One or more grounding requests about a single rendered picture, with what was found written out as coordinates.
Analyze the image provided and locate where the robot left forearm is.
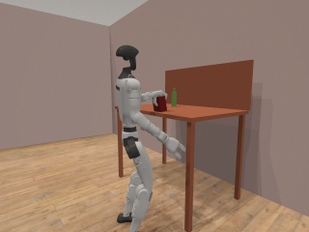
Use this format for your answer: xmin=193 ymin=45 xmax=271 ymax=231
xmin=141 ymin=91 xmax=155 ymax=102

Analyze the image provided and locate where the left robot hand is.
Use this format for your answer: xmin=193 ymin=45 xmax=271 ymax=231
xmin=152 ymin=90 xmax=167 ymax=106

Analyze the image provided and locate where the right robot hand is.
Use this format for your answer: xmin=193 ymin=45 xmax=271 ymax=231
xmin=164 ymin=137 xmax=186 ymax=160

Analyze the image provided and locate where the sponge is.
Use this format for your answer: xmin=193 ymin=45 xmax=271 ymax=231
xmin=153 ymin=96 xmax=167 ymax=112

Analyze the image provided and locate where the table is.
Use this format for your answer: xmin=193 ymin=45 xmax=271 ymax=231
xmin=115 ymin=60 xmax=254 ymax=232

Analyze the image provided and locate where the humanoid robot head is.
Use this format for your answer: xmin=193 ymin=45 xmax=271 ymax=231
xmin=116 ymin=44 xmax=139 ymax=79

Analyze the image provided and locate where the robot right forearm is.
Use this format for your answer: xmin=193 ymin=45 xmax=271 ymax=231
xmin=134 ymin=112 xmax=169 ymax=144

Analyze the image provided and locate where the right robot upper arm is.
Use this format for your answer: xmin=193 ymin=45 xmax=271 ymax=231
xmin=126 ymin=78 xmax=143 ymax=124

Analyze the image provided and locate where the robot left thigh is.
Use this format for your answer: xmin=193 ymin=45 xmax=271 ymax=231
xmin=129 ymin=138 xmax=143 ymax=187

